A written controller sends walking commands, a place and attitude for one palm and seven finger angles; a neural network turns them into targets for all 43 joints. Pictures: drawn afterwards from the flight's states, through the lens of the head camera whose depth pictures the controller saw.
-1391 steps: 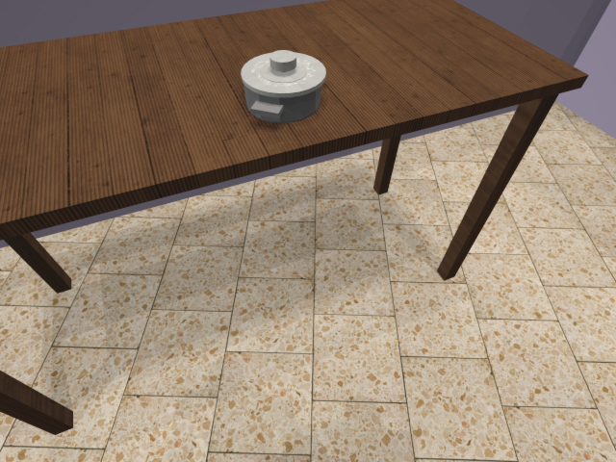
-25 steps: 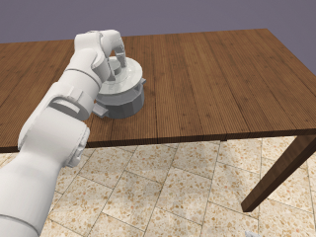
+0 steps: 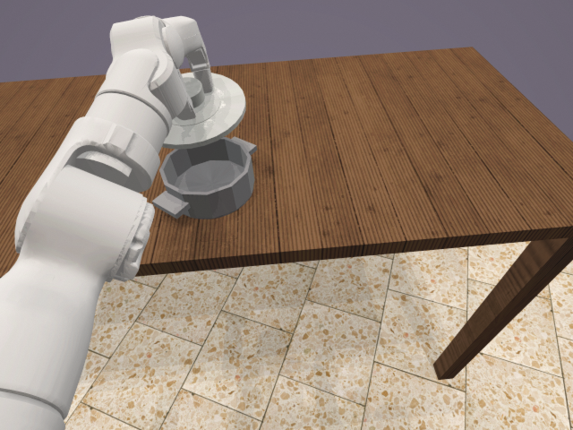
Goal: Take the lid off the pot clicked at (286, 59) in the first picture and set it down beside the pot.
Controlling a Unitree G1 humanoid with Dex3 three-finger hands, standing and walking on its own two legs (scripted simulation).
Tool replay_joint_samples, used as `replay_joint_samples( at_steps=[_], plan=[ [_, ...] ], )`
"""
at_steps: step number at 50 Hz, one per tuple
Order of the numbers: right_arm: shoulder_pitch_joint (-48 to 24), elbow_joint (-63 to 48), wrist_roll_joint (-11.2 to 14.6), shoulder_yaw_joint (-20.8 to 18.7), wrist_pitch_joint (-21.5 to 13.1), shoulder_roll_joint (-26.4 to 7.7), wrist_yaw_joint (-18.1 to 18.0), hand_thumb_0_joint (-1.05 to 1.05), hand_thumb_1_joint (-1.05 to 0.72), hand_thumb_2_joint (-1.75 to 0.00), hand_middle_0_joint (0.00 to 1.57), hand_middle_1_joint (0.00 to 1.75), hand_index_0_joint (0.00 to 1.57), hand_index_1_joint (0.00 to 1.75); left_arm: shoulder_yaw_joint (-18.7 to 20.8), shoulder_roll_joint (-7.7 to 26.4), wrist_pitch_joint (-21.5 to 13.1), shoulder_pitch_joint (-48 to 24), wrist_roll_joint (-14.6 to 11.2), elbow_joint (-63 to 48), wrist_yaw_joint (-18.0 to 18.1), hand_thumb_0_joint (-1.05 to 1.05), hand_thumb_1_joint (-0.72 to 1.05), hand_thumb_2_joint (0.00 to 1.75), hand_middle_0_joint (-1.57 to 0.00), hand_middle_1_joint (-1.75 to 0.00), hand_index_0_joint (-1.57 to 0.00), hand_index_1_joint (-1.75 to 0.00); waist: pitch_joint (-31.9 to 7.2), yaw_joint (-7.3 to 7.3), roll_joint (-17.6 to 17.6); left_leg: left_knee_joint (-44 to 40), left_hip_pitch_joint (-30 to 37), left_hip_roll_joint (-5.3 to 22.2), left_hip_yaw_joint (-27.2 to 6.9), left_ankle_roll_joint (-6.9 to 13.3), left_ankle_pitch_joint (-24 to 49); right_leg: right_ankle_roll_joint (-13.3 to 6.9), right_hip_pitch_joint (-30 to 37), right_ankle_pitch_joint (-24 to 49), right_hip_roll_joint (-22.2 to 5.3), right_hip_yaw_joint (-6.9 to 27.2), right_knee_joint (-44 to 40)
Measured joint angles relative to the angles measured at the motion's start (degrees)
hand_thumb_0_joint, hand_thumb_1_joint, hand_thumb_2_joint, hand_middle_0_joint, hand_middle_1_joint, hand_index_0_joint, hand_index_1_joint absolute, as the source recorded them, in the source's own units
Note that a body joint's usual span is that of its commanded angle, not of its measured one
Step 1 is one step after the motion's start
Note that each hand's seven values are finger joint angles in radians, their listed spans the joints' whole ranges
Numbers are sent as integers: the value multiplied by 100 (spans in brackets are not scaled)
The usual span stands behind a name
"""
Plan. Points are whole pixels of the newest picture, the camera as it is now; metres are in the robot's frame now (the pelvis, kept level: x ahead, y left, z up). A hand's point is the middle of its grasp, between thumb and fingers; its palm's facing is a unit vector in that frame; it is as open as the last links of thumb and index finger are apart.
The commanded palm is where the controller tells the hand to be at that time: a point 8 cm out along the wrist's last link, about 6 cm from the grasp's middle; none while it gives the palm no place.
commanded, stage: lift the lid straight up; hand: left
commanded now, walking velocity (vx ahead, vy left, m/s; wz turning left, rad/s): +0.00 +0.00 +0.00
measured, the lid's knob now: (185, 93) +0.50 +0.11 +0.24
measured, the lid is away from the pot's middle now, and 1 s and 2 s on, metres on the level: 0.01 0.02 0.15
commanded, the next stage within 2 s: move the lid sideways beside the pot in 0.68 s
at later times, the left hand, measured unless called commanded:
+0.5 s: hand (162, 56) +0.47 +0.12 +0.31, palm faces -0.18 -0.11 -0.98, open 7.9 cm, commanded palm +0.46 +0.12 +0.36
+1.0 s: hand (152, 55) +0.48 +0.13 +0.31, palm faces -0.18 -0.12 -0.98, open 7.9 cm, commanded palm +0.46 +0.15 +0.36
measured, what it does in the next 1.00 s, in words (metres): stands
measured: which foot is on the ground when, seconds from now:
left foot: down 0.00-1.00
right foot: down 0.00-1.00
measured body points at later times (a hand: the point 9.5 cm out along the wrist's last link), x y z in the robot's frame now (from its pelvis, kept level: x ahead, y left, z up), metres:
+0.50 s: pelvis +0.00 +0.00 +0.00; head +0.01 -0.02 +0.45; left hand +0.48 +0.12 +0.36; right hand +0.10 -0.25 -0.13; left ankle -0.02 +0.08 -0.74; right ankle -0.02 -0.13 -0.74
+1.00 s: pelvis +0.00 +0.00 +0.00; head +0.01 -0.03 +0.45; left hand +0.48 +0.14 +0.36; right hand +0.09 -0.26 -0.13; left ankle -0.02 +0.08 -0.74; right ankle -0.02 -0.13 -0.74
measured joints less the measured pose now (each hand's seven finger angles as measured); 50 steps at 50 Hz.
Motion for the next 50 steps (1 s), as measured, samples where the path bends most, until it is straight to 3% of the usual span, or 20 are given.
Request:
replay_joint_samples(
  at_steps=[23,39,46,50],
  plan=[
    [-305,-79,45,52,-87,32,32,1,-90,-90,20,30,20,30,-147,-8,233,-581,81,5,-107,-1,17,75,-72,-102,-66,-98,-37,90,-22,-40,-60,-57,-77,20,64,23,-34,29,-57,-69,-29],
    [-193,-17,23,76,12,2,54,1,-90,-90,20,30,20,30,56,-77,335,-666,155,80,-125,-1,17,75,-72,-102,-66,-98,-63,49,35,-71,-44,-39,-29,14,60,16,-56,27,-34,-14,-26],
    [-233,-132,-4,64,116,-10,18,1,-90,-90,20,30,20,30,215,146,127,-468,382,-127,-131,-1,17,75,-72,-102,-67,-98,-80,14,24,-9,-61,0,7,-7,24,-4,-76,18,6,21,10],
    [-304,-183,36,79,221,-21,-7,1,-90,-90,20,30,20,30,219,343,181,-475,399,23,-166,-1,17,75,-72,-102,-66,-98,-41,-11,-26,31,-63,23,12,-19,3,-18,-71,12,28,25,28]
  ],
)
